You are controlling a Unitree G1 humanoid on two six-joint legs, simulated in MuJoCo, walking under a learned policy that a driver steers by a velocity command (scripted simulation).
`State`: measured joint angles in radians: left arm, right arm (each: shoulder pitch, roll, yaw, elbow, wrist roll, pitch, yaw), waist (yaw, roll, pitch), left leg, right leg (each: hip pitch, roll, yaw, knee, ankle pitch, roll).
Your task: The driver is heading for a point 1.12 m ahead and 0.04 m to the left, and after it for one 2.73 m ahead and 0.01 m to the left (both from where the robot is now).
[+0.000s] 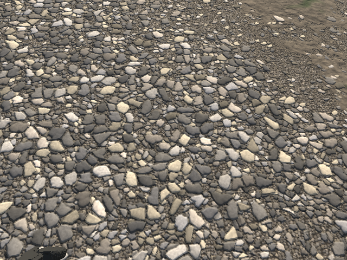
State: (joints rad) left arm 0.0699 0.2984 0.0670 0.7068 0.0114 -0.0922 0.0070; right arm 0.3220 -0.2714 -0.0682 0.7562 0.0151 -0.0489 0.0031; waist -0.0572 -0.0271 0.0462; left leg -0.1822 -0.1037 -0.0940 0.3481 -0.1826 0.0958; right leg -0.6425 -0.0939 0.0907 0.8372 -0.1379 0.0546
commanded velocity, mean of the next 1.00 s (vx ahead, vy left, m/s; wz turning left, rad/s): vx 0.50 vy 0.00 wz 0.28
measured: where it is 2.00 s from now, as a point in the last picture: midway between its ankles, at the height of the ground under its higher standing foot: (137, 124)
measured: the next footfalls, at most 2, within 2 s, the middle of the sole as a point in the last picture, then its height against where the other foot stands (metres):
right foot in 0.20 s outside the picture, level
left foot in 0.70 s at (119, 246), level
